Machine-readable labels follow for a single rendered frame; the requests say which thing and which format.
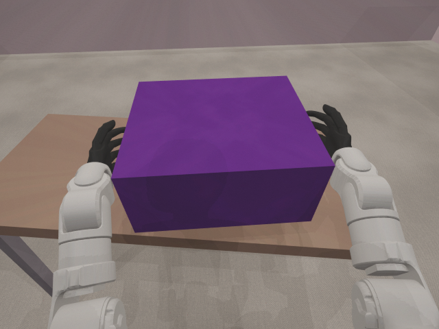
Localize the left robot forearm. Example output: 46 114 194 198
47 162 116 329

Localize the right robot forearm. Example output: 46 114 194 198
330 147 439 319

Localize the robot right hand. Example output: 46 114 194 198
306 104 352 158

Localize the robot left hand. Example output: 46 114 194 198
87 120 126 173

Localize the table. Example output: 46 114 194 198
0 114 352 296

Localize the carton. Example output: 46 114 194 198
111 76 335 233

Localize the right robot upper arm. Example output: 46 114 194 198
351 278 439 329

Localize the left robot upper arm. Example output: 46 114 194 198
50 296 128 329

